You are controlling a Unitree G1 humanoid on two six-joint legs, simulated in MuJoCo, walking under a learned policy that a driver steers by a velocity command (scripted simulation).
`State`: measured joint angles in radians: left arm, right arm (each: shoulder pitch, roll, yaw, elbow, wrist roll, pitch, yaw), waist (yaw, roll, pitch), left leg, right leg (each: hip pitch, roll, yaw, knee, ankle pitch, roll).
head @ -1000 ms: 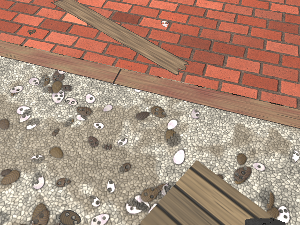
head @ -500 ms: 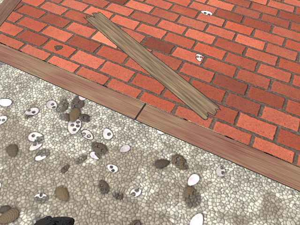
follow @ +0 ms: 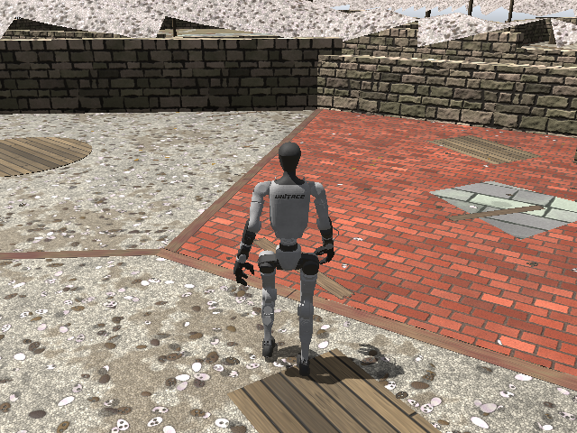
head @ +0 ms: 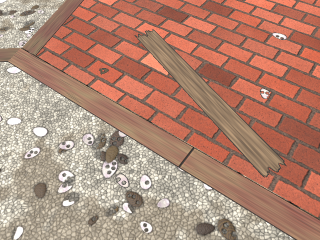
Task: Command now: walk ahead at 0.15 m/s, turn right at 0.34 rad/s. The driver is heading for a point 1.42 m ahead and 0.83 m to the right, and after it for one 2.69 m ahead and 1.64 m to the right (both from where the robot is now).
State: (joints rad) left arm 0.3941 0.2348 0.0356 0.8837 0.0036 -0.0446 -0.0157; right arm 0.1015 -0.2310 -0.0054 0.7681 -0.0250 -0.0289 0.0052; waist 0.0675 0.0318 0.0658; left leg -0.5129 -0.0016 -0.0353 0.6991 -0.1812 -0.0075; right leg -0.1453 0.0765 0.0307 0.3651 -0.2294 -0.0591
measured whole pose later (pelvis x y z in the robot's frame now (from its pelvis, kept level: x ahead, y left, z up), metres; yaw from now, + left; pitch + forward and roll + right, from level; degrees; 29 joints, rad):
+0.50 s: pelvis +0.02 +0.00 -0.02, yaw -18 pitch +0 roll +1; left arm 0.19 0.28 0.05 0.71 0.01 0.08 -0.04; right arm 0.21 -0.28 -0.05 0.76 -0.03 0.02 -0.02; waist -0.01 0.01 0.04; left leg -0.33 0.09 0.21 0.55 -0.20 0.01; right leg -0.26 0.00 -0.04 0.62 -0.37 -0.03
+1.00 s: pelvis +0.01 +0.00 +0.00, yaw -36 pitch +1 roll +1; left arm 0.26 0.31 0.07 0.70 0.02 0.05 -0.01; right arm 0.14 -0.28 -0.04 0.70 0.00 0.04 -0.02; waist 0.04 -0.02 0.05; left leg -0.33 -0.06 -0.07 0.67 -0.40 -0.01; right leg -0.28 0.15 0.23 0.47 -0.19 -0.06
